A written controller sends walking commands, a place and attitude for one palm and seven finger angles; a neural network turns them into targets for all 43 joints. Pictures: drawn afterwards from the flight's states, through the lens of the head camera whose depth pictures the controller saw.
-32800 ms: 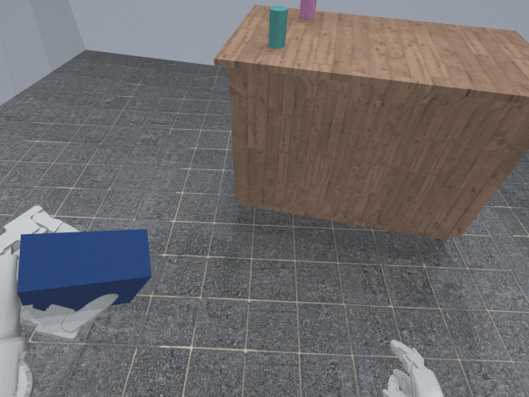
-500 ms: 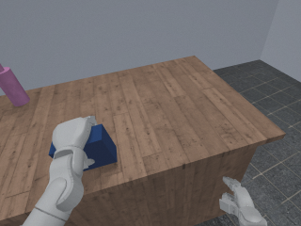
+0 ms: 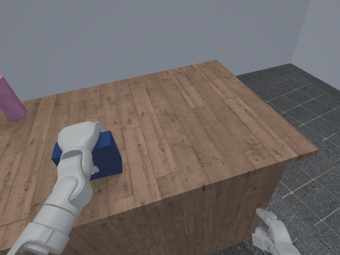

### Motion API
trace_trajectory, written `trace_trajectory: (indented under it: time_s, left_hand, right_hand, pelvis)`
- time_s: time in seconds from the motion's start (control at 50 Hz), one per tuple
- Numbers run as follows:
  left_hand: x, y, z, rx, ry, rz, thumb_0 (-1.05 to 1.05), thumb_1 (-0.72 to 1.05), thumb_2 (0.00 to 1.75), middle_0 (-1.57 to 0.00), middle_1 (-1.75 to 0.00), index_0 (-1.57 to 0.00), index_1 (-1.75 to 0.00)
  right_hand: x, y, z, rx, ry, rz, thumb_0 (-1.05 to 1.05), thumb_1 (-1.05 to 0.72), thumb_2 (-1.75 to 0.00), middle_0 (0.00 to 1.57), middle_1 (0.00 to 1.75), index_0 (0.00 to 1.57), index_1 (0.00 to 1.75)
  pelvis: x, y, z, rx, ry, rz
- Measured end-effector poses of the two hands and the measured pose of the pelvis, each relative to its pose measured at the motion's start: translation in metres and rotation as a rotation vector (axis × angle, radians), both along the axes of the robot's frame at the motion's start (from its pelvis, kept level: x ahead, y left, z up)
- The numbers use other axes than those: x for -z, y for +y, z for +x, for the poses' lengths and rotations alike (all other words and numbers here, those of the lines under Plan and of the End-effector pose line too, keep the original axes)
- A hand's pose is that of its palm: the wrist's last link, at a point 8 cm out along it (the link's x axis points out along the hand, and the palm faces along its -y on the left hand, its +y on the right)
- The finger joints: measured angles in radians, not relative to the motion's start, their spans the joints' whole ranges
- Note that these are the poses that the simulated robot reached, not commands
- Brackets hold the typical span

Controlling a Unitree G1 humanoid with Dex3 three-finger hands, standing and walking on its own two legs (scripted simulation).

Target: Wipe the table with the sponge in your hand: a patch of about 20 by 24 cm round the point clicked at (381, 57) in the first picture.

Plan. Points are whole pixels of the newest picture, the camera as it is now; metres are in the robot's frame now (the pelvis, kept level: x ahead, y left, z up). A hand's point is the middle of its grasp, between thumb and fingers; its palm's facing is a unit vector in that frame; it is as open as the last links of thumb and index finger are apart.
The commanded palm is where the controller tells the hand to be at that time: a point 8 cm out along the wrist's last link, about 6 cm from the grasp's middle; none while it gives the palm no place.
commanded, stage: wipe forward along the middle lane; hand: left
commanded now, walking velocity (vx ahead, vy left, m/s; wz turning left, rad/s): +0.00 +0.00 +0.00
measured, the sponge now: (93, 162) +0.31 +0.25 +0.07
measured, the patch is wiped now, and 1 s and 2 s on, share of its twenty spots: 0.95 0.95 0.95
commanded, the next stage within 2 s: slide back across to the first lane in 0.90 s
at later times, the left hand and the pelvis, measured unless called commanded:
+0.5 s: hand (87, 137) +0.37 +0.28 +0.11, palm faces -0.02 -0.04 -1.00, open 9.3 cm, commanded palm +0.35 +0.28 +0.14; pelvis +0.00 +0.00 +0.00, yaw +0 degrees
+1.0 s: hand (84, 123) +0.42 +0.31 +0.11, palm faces -0.06 -0.02 -1.00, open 9.4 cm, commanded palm +0.40 +0.31 +0.14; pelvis +0.00 +0.03 +0.00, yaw +0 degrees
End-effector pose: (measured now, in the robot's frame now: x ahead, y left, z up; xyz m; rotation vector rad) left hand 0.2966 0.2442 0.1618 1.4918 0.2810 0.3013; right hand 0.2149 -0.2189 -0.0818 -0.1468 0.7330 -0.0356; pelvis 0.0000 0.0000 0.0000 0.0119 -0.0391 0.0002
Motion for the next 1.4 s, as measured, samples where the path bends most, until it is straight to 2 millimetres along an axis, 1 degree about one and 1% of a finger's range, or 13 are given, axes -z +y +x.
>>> trace_trajectory:
  time_s: [0.14,0.28,0.4,0.64,0.8,1.04,1.12,1.22,1.3,1.4]
  left_hand:
    - [0.0,0.006,0.011,-0.004,0.008,0.003,-0.02,-0.47,1.1,-0.79,-1.42,-0.83,-1.37]
    - [0.0,0.013,0.027,-0.013,0.029,0.014,-0.01,-0.48,1.1,-0.79,-1.42,-0.83,-1.38]
    - [0.0,0.018,0.042,-0.008,0.044,0.015,-0.01,-0.48,1.1,-0.79,-1.42,-0.83,-1.38]
    - [-0.001,0.037,0.065,-0.004,0.066,0.019,-0.01,-0.48,1.11,-0.79,-1.42,-0.82,-1.38]
    - [-0.001,0.045,0.083,0.008,0.077,0.025,0.0,-0.48,1.11,-0.79,-1.42,-0.82,-1.39]
    - [-0.002,0.062,0.113,0.009,0.09,0.036,0.0,-0.48,1.11,-0.79,-1.42,-0.82,-1.39]
    - [-0.001,0.066,0.116,0.021,0.074,0.025,0.0,-0.48,1.11,-0.79,-1.42,-0.82,-1.39]
    - [-0.001,0.072,0.108,0.02,0.034,0.017,-0.01,-0.48,1.11,-0.79,-1.43,-0.82,-1.4]
    - [-0.001,0.083,0.097,-0.009,0.027,0.017,-0.01,-0.47,1.11,-0.79,-1.43,-0.81,-1.4]
    - [-0.002,0.101,0.082,-0.05,0.042,0.012,-0.01,-0.47,1.11,-0.79,-1.43,-0.81,-1.4]
  right_hand:
    - [0.006,-0.009,-0.01,0.026,0.037,-0.014,0.01,-0.9,-0.9,0.2,0.29,0.2,0.3]
    - [0.012,-0.013,-0.023,0.048,0.074,-0.025,0.01,-0.9,-0.9,0.2,0.29,0.2,0.3]
    - [0.018,-0.016,-0.037,0.07,0.113,-0.03,0.01,-0.9,-0.9,0.2,0.29,0.2,0.3]
    - [0.027,-0.024,-0.07,0.126,0.201,-0.058,0.01,-0.9,-0.9,0.2,0.29,0.2,0.3]
    - [0.03,-0.02,-0.083,0.147,0.248,-0.07,0.01,-0.9,-0.9,0.2,0.29,0.2,0.3]
    - [0.031,-0.007,-0.09,0.162,0.293,-0.08,0.01,-0.9,-0.9,0.2,0.29,0.2,0.3]
    - [0.031,-0.003,-0.091,0.175,0.302,-0.072,0.01,-0.9,-0.9,0.2,0.29,0.2,0.3]
    - [0.029,0.003,-0.082,0.171,0.294,-0.061,0.01,-0.9,-0.9,0.2,0.29,0.2,0.3]
    - [0.025,0.01,-0.064,0.146,0.261,-0.057,0.01,-0.9,-0.9,0.2,0.29,0.2,0.3]
    - [0.016,0.021,-0.033,0.094,0.201,-0.06,0.01,-0.9,-0.9,0.2,0.29,0.2,0.3]
  pelvis:
    - [0.0,0.0,0.001,0.0,0.013,-0.001]
    - [0.001,0.0,0.0,-0.006,0.032,-0.003]
    - [0.002,0.001,-0.001,-0.005,0.05,-0.005]
    - [0.002,0.008,-0.001,-0.001,0.079,-0.012]
    - [0.002,0.016,0.001,-0.003,0.104,-0.018]
    - [0.002,0.029,0.006,-0.003,0.145,-0.025]
    - [0.001,0.035,0.012,0.009,0.148,-0.026]
    - [-0.001,0.041,0.019,0.015,0.131,-0.026]
    - [-0.001,0.045,0.023,0.011,0.114,-0.026]
    - [-0.002,0.048,0.025,-0.005,0.099,-0.028]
